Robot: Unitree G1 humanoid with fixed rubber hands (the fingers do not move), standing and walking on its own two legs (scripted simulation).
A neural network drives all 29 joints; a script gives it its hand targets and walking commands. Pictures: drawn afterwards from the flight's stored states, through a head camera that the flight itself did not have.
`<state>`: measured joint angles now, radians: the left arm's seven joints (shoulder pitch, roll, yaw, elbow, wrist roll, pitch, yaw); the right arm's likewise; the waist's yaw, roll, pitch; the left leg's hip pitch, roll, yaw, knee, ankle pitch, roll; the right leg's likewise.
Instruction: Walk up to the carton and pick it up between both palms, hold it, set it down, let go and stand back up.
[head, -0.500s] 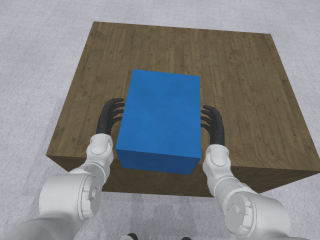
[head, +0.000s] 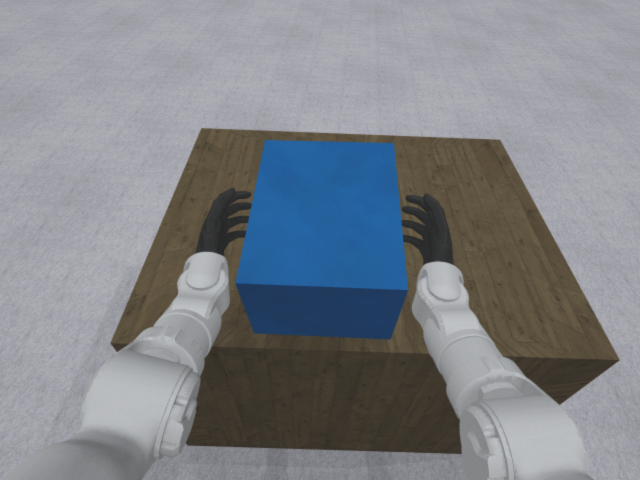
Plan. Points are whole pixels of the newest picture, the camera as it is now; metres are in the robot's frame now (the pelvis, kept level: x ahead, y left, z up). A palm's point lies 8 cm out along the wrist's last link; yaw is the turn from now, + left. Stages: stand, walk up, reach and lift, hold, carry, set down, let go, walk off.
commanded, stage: reach and lift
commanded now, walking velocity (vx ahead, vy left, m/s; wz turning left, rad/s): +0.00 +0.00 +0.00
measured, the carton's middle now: (325, 236) +0.47 -0.01 +0.04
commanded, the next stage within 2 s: none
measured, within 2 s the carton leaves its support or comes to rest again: neither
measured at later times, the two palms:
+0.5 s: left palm (212, 226) +0.40 +0.14 +0.13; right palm (448, 226) +0.40 -0.16 +0.13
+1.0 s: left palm (196, 223) +0.37 +0.14 +0.17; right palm (461, 235) +0.36 -0.15 +0.16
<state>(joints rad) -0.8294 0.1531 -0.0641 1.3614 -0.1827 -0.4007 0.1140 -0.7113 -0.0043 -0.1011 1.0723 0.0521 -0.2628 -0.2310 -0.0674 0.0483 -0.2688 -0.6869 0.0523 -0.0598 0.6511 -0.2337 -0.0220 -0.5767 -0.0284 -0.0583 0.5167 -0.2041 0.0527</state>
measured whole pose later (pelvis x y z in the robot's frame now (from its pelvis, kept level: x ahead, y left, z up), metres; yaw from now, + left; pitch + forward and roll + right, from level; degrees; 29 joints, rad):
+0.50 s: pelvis +0.02 -0.02 +0.02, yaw +1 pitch +1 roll -2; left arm -0.71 0.05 0.24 0.97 0.13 0.01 0.09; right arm -0.70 0.00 -0.17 0.94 0.01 0.02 -0.19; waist -0.03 0.01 -0.10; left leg -0.26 0.05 -0.05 0.42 -0.18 -0.04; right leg -0.17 -0.01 -0.03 0.32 -0.17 0.03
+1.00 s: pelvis +0.02 -0.01 +0.02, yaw +2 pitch -7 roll -2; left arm -0.48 -0.04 0.21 0.25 0.24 0.49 0.04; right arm -0.49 -0.03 0.01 0.50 0.15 0.25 -0.24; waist -0.09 -0.04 0.00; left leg -0.08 0.03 -0.06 0.39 -0.19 -0.03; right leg 0.03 -0.03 -0.02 0.25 -0.16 0.05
